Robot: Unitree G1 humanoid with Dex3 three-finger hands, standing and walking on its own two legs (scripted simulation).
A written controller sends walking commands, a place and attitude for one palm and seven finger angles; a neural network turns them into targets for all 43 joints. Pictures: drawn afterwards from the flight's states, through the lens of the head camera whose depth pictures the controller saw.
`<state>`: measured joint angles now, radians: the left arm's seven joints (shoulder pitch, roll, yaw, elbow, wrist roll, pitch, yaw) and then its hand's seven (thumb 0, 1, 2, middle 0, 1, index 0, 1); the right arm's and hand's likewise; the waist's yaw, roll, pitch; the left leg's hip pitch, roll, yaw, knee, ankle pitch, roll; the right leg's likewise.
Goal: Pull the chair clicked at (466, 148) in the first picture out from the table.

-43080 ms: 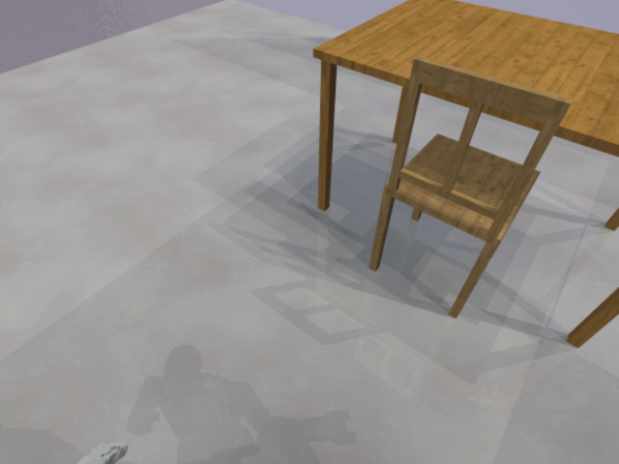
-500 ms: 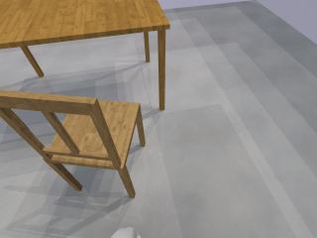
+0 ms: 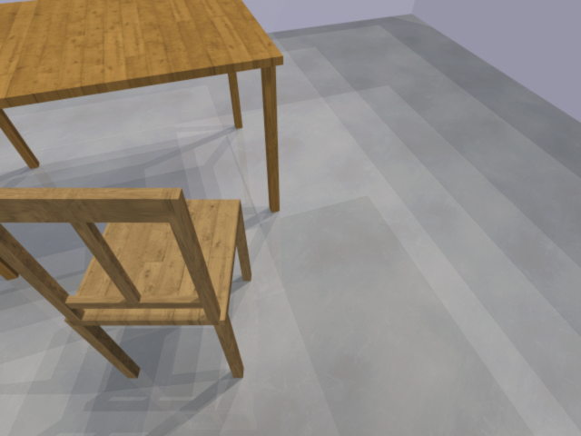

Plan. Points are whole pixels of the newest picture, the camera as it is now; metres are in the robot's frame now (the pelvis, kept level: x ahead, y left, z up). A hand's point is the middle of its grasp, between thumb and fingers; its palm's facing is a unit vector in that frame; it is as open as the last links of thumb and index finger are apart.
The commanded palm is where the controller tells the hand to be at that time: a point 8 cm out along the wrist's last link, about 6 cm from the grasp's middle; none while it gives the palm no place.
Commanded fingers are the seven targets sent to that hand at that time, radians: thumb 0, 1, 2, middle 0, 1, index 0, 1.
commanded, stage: come to a stop and stand still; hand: left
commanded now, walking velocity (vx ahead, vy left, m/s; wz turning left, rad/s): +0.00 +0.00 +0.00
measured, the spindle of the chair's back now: (110, 264) +0.43 +0.36 -0.10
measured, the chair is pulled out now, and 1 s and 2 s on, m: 0.47 0.47 0.47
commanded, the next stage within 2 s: look again from close up in 1.00 s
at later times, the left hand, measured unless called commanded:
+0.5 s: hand out of the picture +0.06 +0.18 -0.17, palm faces +0.03 -0.98 -0.22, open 7.3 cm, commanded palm none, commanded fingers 0.00 0.90 0.90 -0.20 -0.30 -0.20 -0.30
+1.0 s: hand out of the picture +0.03 +0.19 -0.17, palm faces +0.02 -0.98 -0.19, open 7.4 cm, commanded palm none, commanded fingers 0.00 0.90 0.90 -0.20 -0.30 -0.20 -0.30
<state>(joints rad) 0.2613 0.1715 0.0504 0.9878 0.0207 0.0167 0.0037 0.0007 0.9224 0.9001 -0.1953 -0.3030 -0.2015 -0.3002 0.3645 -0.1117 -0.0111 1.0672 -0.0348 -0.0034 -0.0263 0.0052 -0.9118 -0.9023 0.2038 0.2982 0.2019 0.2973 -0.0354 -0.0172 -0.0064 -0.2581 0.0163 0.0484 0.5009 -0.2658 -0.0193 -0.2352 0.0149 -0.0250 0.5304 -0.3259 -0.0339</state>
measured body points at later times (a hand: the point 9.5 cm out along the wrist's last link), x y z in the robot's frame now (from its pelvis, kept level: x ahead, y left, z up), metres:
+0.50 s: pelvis +0.03 +0.00 +0.00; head +0.05 +0.00 +0.45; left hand +0.06 +0.23 -0.15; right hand +0.08 -0.23 -0.15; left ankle -0.02 +0.11 -0.73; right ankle -0.03 -0.08 -0.73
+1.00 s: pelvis +0.03 +0.02 +0.01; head +0.04 +0.03 +0.46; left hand +0.03 +0.25 -0.16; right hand +0.03 -0.21 -0.15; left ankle -0.02 +0.11 -0.73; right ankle -0.03 -0.08 -0.73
